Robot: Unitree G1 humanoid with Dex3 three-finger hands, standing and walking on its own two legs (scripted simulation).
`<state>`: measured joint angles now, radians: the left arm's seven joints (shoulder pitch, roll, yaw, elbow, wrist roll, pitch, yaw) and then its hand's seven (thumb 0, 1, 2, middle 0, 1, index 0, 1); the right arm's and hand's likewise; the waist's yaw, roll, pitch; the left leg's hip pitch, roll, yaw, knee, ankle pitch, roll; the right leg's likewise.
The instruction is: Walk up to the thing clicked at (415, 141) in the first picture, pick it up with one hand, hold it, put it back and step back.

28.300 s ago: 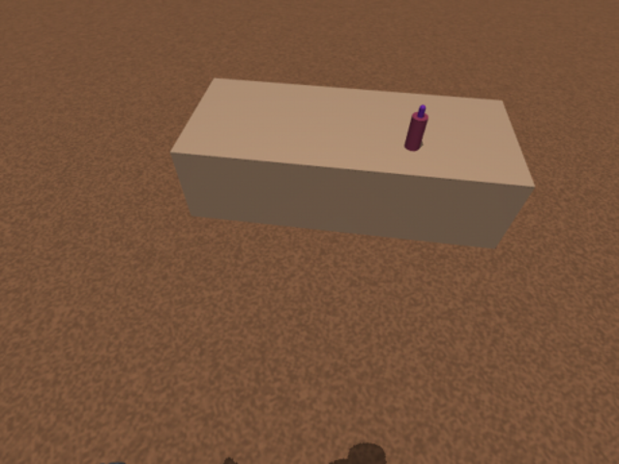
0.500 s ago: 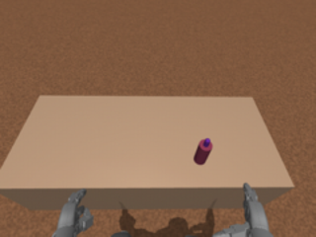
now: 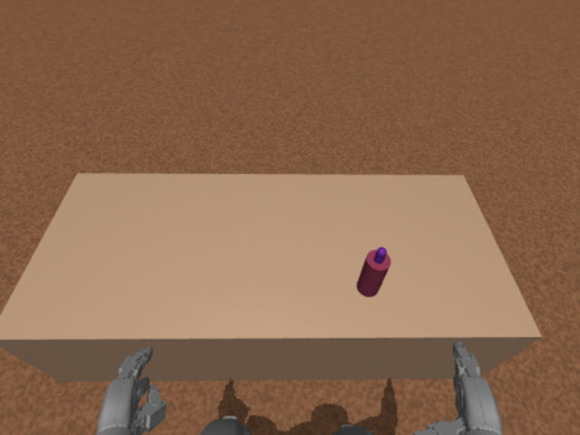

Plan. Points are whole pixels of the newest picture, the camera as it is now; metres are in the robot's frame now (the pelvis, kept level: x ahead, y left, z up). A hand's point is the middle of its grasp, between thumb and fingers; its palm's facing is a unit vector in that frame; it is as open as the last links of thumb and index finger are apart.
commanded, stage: home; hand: right
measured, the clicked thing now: (374, 269) +0.52 -0.20 -0.27
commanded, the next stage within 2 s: stand in 1.36 s
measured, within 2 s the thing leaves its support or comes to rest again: neither
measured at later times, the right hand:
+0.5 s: hand (436, 408) +0.17 -0.19 -0.05, palm faces +0.14 +0.95 -0.27, open 17.6 cm
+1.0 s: hand (434, 398) +0.18 -0.19 -0.05, palm faces +0.14 +0.95 -0.28, open 17.5 cm
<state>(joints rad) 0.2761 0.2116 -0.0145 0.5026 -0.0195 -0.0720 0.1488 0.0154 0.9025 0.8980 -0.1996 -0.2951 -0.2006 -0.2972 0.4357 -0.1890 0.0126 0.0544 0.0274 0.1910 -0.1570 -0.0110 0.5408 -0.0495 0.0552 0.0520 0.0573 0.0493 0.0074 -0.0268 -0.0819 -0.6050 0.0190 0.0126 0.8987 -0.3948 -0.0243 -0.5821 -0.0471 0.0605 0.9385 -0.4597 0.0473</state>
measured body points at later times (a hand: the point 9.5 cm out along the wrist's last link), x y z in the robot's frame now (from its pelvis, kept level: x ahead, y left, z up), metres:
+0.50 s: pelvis +0.00 -0.01 +0.00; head +0.02 -0.01 +0.45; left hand +0.17 +0.23 -0.07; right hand +0.16 -0.24 -0.03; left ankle +0.04 +0.14 -0.69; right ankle +0.01 -0.15 -0.69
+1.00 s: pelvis +0.01 -0.01 -0.01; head +0.03 -0.01 +0.44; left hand +0.18 +0.23 -0.07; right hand +0.17 -0.24 -0.03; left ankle +0.04 +0.14 -0.69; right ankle +0.01 -0.15 -0.69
